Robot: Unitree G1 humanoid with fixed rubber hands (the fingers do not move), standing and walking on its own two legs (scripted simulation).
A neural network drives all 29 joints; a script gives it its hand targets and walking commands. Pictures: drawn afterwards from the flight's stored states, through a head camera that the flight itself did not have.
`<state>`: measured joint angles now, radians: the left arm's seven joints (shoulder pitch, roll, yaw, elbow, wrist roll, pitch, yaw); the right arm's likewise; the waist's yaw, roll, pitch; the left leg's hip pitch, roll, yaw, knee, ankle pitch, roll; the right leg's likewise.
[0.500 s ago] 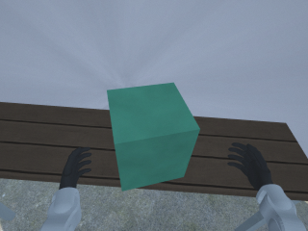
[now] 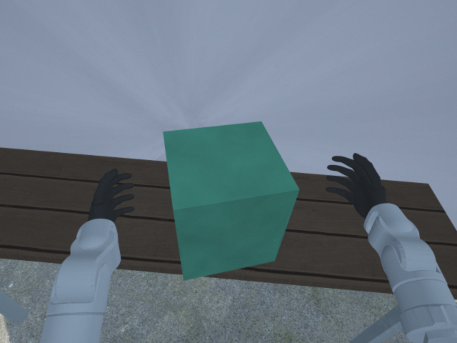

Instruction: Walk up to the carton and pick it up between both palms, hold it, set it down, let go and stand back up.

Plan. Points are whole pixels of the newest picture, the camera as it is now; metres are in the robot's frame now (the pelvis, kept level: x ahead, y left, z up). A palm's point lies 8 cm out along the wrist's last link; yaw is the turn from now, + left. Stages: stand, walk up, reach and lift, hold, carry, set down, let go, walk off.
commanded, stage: reach and lift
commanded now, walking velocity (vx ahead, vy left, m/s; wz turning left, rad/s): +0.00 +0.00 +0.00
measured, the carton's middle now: (222, 200) +0.41 +0.04 +0.01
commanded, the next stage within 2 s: none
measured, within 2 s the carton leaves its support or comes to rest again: neither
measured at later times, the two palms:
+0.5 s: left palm (103, 172) +0.33 +0.23 +0.16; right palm (351, 149) +0.42 -0.18 +0.17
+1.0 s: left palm (103, 153) +0.36 +0.24 +0.17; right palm (342, 133) +0.45 -0.17 +0.18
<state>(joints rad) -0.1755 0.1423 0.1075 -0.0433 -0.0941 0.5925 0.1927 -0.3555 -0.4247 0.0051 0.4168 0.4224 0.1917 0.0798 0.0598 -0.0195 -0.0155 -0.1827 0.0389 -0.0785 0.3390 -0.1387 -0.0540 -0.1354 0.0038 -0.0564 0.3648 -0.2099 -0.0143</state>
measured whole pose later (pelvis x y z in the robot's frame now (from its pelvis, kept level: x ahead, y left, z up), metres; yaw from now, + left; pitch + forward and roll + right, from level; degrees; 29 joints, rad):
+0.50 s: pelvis +0.00 +0.00 +0.00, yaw +0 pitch -1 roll +0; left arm -0.50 0.14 0.17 0.01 -0.10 0.76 0.18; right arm -0.74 -0.42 0.00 0.64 0.44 0.32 0.04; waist 0.10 -0.01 0.02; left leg -0.18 0.05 -0.08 0.34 -0.14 -0.06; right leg -0.14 0.01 -0.06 0.36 -0.21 -0.01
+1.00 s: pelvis +0.00 +0.00 +0.00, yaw +0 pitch -1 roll +0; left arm -0.70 0.18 0.18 0.35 -0.10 0.64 0.17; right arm -0.96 -0.42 0.02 0.96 0.44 0.31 0.05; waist 0.12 -0.01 0.02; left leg -0.19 0.05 -0.08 0.34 -0.14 -0.06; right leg -0.14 0.01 -0.06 0.36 -0.21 -0.01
